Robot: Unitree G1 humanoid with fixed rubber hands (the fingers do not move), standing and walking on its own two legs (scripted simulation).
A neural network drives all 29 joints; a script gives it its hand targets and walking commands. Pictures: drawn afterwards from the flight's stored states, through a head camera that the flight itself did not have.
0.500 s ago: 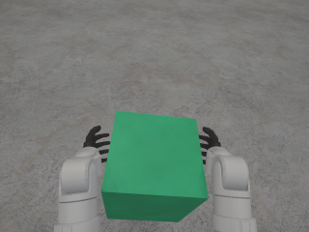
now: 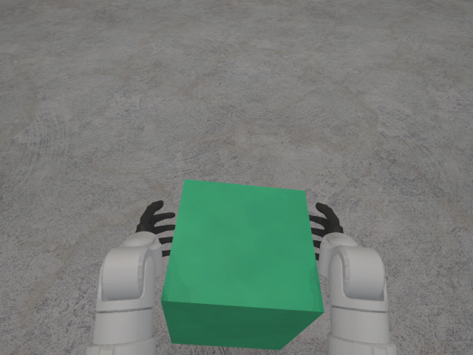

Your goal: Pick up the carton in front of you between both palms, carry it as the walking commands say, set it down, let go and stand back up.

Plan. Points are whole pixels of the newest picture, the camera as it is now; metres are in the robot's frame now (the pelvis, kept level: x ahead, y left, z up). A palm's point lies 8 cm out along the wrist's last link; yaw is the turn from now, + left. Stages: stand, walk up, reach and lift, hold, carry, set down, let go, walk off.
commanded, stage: carry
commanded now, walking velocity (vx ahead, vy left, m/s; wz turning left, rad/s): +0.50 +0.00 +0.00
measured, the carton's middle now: (235, 270) +0.27 +0.01 -0.04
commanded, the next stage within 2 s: none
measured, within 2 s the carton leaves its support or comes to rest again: neither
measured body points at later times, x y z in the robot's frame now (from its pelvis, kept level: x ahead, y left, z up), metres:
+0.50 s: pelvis +0.32 +0.05 +0.00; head +0.34 +0.07 +0.45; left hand +0.62 +0.18 +0.06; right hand +0.60 -0.11 +0.07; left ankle +0.36 +0.12 -0.74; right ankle +0.23 -0.08 -0.65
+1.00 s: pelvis +0.65 -0.02 +0.00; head +0.68 -0.03 +0.45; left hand +0.94 +0.13 +0.05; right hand +0.94 -0.16 +0.04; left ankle +0.57 +0.12 -0.65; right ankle +0.69 -0.09 -0.74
